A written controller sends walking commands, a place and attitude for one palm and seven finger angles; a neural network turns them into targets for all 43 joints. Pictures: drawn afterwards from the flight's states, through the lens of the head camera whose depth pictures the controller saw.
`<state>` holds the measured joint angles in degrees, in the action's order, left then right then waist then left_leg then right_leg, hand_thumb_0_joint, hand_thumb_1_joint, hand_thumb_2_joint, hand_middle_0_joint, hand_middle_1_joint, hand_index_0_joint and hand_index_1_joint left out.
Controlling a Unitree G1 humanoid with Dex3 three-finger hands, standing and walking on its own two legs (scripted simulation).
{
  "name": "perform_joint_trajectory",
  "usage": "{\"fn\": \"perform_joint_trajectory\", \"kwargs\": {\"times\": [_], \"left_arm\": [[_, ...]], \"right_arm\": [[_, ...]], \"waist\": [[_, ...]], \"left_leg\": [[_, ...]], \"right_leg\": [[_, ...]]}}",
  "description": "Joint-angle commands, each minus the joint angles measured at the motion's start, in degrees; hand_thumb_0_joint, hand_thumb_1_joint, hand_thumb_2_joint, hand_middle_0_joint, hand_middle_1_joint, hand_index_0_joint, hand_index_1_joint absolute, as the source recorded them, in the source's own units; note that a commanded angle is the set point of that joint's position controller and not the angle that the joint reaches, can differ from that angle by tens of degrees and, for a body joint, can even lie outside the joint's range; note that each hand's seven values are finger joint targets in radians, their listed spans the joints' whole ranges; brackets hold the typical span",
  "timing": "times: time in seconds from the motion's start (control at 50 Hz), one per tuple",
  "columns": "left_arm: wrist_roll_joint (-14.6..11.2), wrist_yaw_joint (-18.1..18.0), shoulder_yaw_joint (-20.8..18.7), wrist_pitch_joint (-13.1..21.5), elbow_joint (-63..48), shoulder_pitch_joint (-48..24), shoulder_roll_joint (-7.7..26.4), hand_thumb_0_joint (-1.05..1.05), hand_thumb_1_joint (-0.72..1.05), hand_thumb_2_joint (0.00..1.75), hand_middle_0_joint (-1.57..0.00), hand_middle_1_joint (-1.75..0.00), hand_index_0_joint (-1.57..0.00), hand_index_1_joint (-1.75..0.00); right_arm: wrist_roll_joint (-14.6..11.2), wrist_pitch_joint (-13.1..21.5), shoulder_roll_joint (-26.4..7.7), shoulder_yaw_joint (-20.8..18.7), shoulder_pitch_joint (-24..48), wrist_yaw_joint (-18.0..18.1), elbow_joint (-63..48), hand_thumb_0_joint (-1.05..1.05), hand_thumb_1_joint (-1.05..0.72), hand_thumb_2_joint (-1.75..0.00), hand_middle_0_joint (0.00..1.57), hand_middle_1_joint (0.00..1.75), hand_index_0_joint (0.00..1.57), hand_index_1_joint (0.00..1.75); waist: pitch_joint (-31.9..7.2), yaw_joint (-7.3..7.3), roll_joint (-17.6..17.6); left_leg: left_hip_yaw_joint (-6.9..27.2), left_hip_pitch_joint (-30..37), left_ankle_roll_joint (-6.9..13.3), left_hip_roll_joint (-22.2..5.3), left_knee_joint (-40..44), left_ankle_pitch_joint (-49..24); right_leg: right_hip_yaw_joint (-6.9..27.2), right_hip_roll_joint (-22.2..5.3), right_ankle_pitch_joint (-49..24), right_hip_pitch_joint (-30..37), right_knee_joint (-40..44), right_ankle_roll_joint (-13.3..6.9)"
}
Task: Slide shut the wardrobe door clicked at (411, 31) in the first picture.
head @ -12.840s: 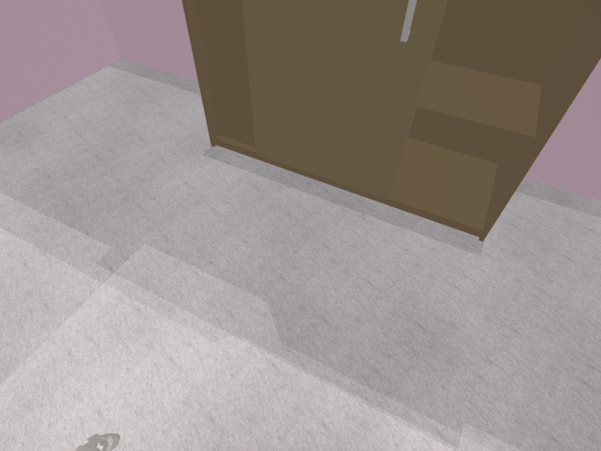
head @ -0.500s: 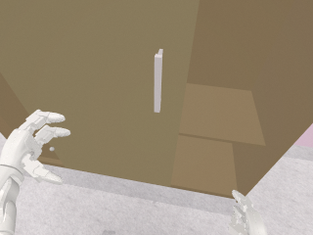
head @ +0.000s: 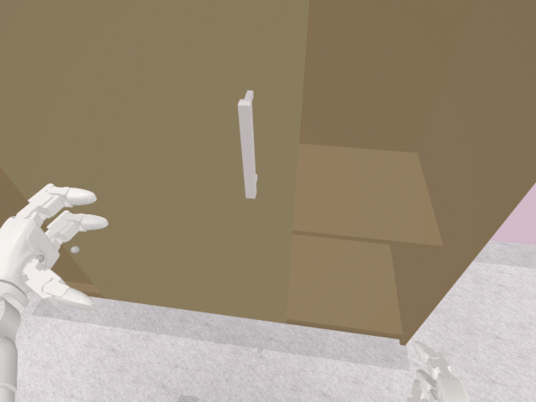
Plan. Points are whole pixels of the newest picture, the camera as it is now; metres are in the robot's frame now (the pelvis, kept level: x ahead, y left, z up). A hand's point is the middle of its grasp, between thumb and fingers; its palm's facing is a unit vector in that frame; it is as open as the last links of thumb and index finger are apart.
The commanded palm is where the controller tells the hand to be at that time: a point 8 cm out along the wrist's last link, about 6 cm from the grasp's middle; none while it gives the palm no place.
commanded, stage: raise the hand with hooked fingers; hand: left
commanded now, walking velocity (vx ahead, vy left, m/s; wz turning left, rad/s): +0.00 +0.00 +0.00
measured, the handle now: (250, 148) +0.53 +0.07 +0.11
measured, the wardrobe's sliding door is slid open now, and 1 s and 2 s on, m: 0.42 0.42 0.42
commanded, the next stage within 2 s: move the hooked fingers beside the handle in 0.10 s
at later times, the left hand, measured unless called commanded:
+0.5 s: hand (107, 234) +0.30 +0.24 +0.13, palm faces -0.05 -1.00 -0.06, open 14.0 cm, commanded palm +0.28 +0.29 +0.13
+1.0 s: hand (160, 206) +0.36 +0.19 +0.13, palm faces -0.08 -1.00 -0.04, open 14.0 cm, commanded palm +0.34 +0.24 +0.13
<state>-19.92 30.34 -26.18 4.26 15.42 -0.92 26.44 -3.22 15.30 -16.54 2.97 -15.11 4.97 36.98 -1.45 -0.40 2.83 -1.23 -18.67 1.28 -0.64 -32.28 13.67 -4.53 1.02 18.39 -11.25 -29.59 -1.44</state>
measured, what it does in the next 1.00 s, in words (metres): stands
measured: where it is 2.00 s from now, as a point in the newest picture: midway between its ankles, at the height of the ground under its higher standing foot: outside the picture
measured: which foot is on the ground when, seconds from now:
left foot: down 0.00-1.00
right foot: down 0.00-1.00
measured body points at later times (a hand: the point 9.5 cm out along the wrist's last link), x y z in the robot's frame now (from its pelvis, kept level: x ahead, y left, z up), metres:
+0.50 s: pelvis +0.00 -0.01 +0.00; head +0.00 -0.02 +0.45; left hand +0.30 +0.30 +0.13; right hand +0.16 -0.25 -0.08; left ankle +0.04 +0.10 -0.73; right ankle -0.03 -0.10 -0.73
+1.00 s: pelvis +0.00 +0.00 +0.00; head +0.01 -0.02 +0.45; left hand +0.35 +0.24 +0.13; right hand +0.14 -0.25 -0.10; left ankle +0.04 +0.10 -0.73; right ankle -0.03 -0.10 -0.73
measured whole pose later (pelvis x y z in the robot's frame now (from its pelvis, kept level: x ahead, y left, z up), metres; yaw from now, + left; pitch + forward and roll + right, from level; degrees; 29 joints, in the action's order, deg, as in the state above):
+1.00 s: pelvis +0.00 +0.00 +0.00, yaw -1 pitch +2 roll +0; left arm -14.5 18.5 -14.2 4.5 24.9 -17.4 18.9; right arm -3.0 11.4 -15.6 2.6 -14.7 4.4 38.5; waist -1.6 1.0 2.9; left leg -2.1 -20.0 1.3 -0.2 -31.8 13.4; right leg -3.7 0.4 19.0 -13.8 -31.1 -1.3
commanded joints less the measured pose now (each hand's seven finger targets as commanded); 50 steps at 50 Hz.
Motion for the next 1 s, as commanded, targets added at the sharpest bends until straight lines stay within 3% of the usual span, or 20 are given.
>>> {"fn": "perform_joint_trajectory", "kwargs": {"times": [0.0, 0.02, 0.08, 0.16, 0.2, 0.26, 0.32, 0.36, 0.4, 0.44, 0.52, 0.54, 0.62, 0.64, 0.74, 0.78, 0.82, 0.84, 0.88, 0.98], "left_arm": [[-1.8, 0.4, -5.4, 3.1, -11.6, -14.5, 16.1, 0.00, -0.50, 0.30, -0.30, -1.20, -0.30, -1.20], [-1.8, 0.4, -5.9, 3.1, -11.9, -14.6, 16.6, 0.00, -0.50, 0.30, -0.30, -1.20, -0.30, -1.20], [-2.4, 0.6, -6.3, 3.2, -10.3, -13.5, 16.3, 0.00, -0.50, 0.30, -0.30, -1.20, -0.30, -1.20], [-2.8, 0.6, -7.0, 3.7, -10.2, -13.8, 16.7, 0.00, -0.50, 0.30, -0.30, -1.20, -0.30, -1.20], [-2.6, 0.7, -4.2, 4.0, -11.2, -16.9, 14.6, 0.00, -0.50, 0.30, -0.30, -1.20, -0.30, -1.20], [-2.2, 0.2, -4.7, 3.8, -8.3, -18.5, 15.8, 0.00, -0.50, 0.30, -0.30, -1.20, -0.30, -1.20], [-1.6, 0.1, -1.9, 4.2, -8.9, -22.7, 14.1, 0.00, -0.50, 0.30, -0.30, -1.20, -0.30, -1.20], [-1.2, -0.6, -1.8, 4.0, -7.3, -24.2, 14.6, 0.00, -0.50, 0.30, -0.30, -1.20, -0.30, -1.20], [-1.1, -1.2, -1.3, 4.3, -6.8, -25.2, 13.9, 0.00, -0.50, 0.30, -0.30, -1.20, -0.30, -1.20], [-0.6, -2.0, -1.8, 4.3, -6.3, -25.3, 14.7, 0.00, -0.50, 0.30, -0.30, -1.20, -0.30, -1.20], [-0.2, -3.5, 0.1, 4.1, -6.6, -26.1, 12.0, 0.00, -0.50, 0.30, -0.30, -1.20, -0.30, -1.20], [-0.2, -4.2, -1.6, 3.9, -5.7, -23.8, 13.3, 0.00, -0.50, 0.30, -0.30, -1.20, -0.30, -1.20], [0.5, -5.2, 1.5, 3.2, -5.8, -27.1, 10.3, 0.00, -0.50, 0.30, -0.30, -1.20, -0.30, -1.20], [0.8, -5.9, 0.8, 3.3, -5.4, -27.2, 11.2, 0.00, -0.50, 0.30, -0.30, -1.20, -0.30, -1.20], [1.8, -7.9, 3.0, 4.2, -8.1, -28.6, 8.8, 0.00, -0.50, 0.30, -0.30, -1.20, -0.30, -1.20], [1.9, -8.6, 5.5, 4.1, -7.2, -30.4, 6.3, 0.00, -0.50, 0.30, -0.30, -1.20, -0.30, -1.20], [2.4, -9.5, 6.1, 4.0, -6.3, -32.4, 6.0, 0.00, -0.50, 0.30, -0.30, -1.20, -0.30, -1.20], [2.9, -10.2, 6.9, 3.8, -5.2, -33.5, 5.6, 0.00, -0.50, 0.30, -0.30, -1.20, -0.30, -1.20], [3.5, -11.3, 8.2, 3.7, -4.3, -37.7, 4.9, 0.00, -0.50, 0.30, -0.30, -1.20, -0.30, -1.20], [4.8, -13.6, 7.4, 4.9, -3.4, -39.8, 5.7, 0.00, -0.50, 0.30, -0.30, -1.20, -0.30, -1.20]], "right_arm": [[-0.5, 3.6, -7.2, -3.0, 5.8, 0.8, -9.1, 0.00, -0.90, -0.90, 0.20, 0.30, 0.20, 0.30], [-0.5, 3.6, -7.2, -3.0, 5.9, 0.8, -9.2, 0.00, -0.90, -0.90, 0.20, 0.30, 0.20, 0.30], [-0.5, 3.5, -7.3, -3.1, 5.9, 0.7, -8.8, 0.00, -0.90, -0.90, 0.20, 0.30, 0.20, 0.30], [-0.4, 3.5, -7.2, -3.1, 6.0, 0.8, -8.7, 0.00, -0.90, -0.90, 0.20, 0.30, 0.20, 0.30], [-0.6, 3.5, -6.9, -2.9, 6.5, 0.9, -8.6, 0.00, -0.90, -0.90, 0.20, 0.30, 0.20, 0.30], [-0.5, 3.2, -7.2, -3.1, 5.5, 1.3, -7.9, 0.00, -0.90, -0.90, 0.20, 0.30, 0.20, 0.30], [-0.6, 3.1, -7.0, -3.0, 5.8, 1.6, -8.0, 0.00, -0.90, -0.90, 0.20, 0.30, 0.20, 0.30], [-0.5, 2.7, -7.1, -2.9, 5.3, 1.7, -7.5, 0.00, -0.90, -0.90, 0.20, 0.30, 0.20, 0.30], [-0.5, 2.7, -7.1, -3.0, 5.5, 1.7, -7.7, 0.00, -0.90, -0.90, 0.20, 0.30, 0.20, 0.30], [-0.5, 2.4, -7.1, -3.0, 5.2, 1.6, -7.5, 0.00, -0.90, -0.90, 0.20, 0.30, 0.20, 0.30], [-0.5, 2.3, -6.6, -3.0, 5.7, 1.2, -8.3, 0.00, -0.90, -0.90, 0.20, 0.30, 0.20, 0.30], [-0.3, 2.1, -6.9, -3.1, 5.1, 1.1, -8.2, 0.00, -0.90, -0.90, 0.20, 0.30, 0.20, 0.30], [-0.6, 1.6, -6.6, -3.1, 5.3, 0.8, -8.5, 0.00, -0.90, -0.90, 0.20, 0.30, 0.20, 0.30], [-0.5, 1.3, -6.7, -3.2, 4.9, 0.8, -8.1, 0.00, -0.90, -0.90, 0.20, 0.30, 0.20, 0.30], [-0.2, 1.0, -6.5, -3.4, 4.4, 0.4, -8.2, 0.00, -0.90, -0.90, 0.20, 0.30, 0.20, 0.30], [-0.3, 0.7, -6.4, -3.4, 4.3, 0.3, -7.8, 0.00, -0.90, -0.90, 0.20, 0.30, 0.20, 0.30], [-0.3, 0.4, -6.5, -3.3, 4.3, 0.3, -7.4, 0.00, -0.90, -0.90, 0.20, 0.30, 0.20, 0.30], [-0.3, 0.1, -6.6, -3.3, 3.9, 0.3, -6.8, 0.00, -0.90, -0.90, 0.20, 0.30, 0.20, 0.30], [-0.4, -0.4, -6.5, -3.3, 3.9, 0.4, -6.5, 0.00, -0.90, -0.90, 0.20, 0.30, 0.20, 0.30], [0.1, -1.4, -6.4, -3.6, 3.2, -0.3, -6.2, 0.00, -0.90, -0.90, 0.20, 0.30, 0.20, 0.30]], "waist": [[-9.5, 0.05, 2.7], [-10.4, -0.15, 3.5], [-9.3, 0.01, 0.0], [-9.9, -0.11, 0.0], [-9.2, 0.62, 2.4], [-8.2, 0.77, -0.1], [-9.8, 1.20, 2.7], [-8.9, 1.40, 1.4], [-10.7, 1.26, 0.4], [-11.3, 0.87, 1.7], [-12.2, 0.59, 2.8], [-12.5, 0.01, -0.6], [-11.0, 0.67, 2.1], [-10.8, 0.66, -0.4], [-13.8, 0.72, 1.1], [-12.9, 1.57, 0.1], [-11.4, 1.64, 1.4], [-10.5, 2.04, -0.5], [-10.5, 2.76, -0.2], [-15.7, 2.06, 0.4]], "left_leg": [[2.6, 11.3, 1.6, 0.7, 3.3, -8.7], [2.7, 11.7, 1.6, 0.7, 3.2, -9.3], [2.4, 10.1, 1.6, 0.7, 2.6, -9.1], [2.2, 9.7, 1.6, 0.8, 2.2, -9.2], [2.0, 10.4, 1.6, 0.8, 2.3, -8.1], [2.4, 9.1, 1.6, 0.7, 2.3, -7.2], [2.6, 10.9, 1.6, 0.8, 2.5, -7.0], [2.8, 9.8, 1.6, 0.8, 2.6, -5.8], [2.9, 10.4, 1.6, 0.8, 2.6, -6.0], [2.5, 10.5, 1.6, 0.7, 2.5, -7.0], [2.6, 11.4, 1.4, 0.6, 2.9, -8.0], [2.5, 10.3, 1.6, 0.4, 2.8, -8.6], [2.4, 10.6, 1.3, 0.4, 3.2, -8.5], [2.2, 10.1, 1.4, 0.3, 3.1, -8.4], [2.5, 12.2, 1.3, 0.2, 3.0, -11.1], [2.5, 12.4, 1.3, 0.1, 3.3, -10.3], [2.9, 12.3, 1.0, 0.0, 3.8, -8.8], [3.0, 11.7, 1.1, -0.1, 3.9, -7.5], [3.2, 12.0, 1.1, 0.0, 4.1, -6.3], [2.9, 14.0, 0.9, 0.0, 3.3, -11.1]], "right_leg": [[2.1, -0.1, -13.7, -5.4, 4.8, 0.8], [2.2, -0.1, -14.3, -5.2, 4.6, 0.7], [2.7, -0.2, -15.0, -5.3, 4.8, 1.2], [3.3, -0.5, -15.6, -4.9, 4.7, 1.3], [3.2, -0.4, -14.2, -6.3, 4.8, 1.3], [3.3, -0.3, -13.2, -6.7, 5.0, 1.3], [3.0, -0.3, -12.3, -7.2, 4.7, 1.1], [3.1, -0.2, -11.0, -7.6, 4.9, 1.0], [3.1, -0.4, -11.2, -7.2, 4.7, 1.1], [3.1, -0.5, -11.8, -6.2, 4.5, 0.9], [2.6, -0.5, -13.1, -6.3, 4.0, 0.7], [2.6, -0.4, -13.8, -5.0, 4.1, 0.8], [2.3, -0.4, -13.8, -6.9, 3.8, 0.7], [2.3, -0.3, -13.5, -6.3, 4.0, 0.8], [2.0, -0.2, -15.3, -5.6, 3.2, 0.5], [2.0, -0.1, -14.9, -6.9, 3.3, 0.7], [2.0, -0.1, -12.9, -8.1, 3.5, 0.6], [1.9, -0.1, -11.5, -8.3, 3.8, 0.6], [2.1, -0.1, -10.6, -9.2, 4.0, 0.7], [2.4, -0.3, -15.0, -6.5, 3.0, 0.4]]}}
